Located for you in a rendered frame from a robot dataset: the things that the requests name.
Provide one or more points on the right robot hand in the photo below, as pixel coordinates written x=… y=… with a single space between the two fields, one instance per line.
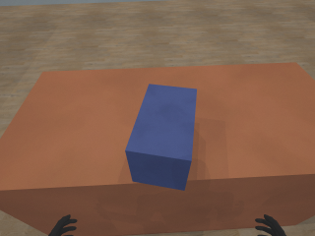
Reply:
x=274 y=230

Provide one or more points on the pedestal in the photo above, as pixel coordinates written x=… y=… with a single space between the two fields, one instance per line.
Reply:
x=253 y=151

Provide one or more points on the carton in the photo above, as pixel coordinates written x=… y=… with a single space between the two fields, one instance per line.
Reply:
x=160 y=147

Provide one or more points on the left robot hand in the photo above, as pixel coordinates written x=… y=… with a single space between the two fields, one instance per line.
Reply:
x=59 y=228

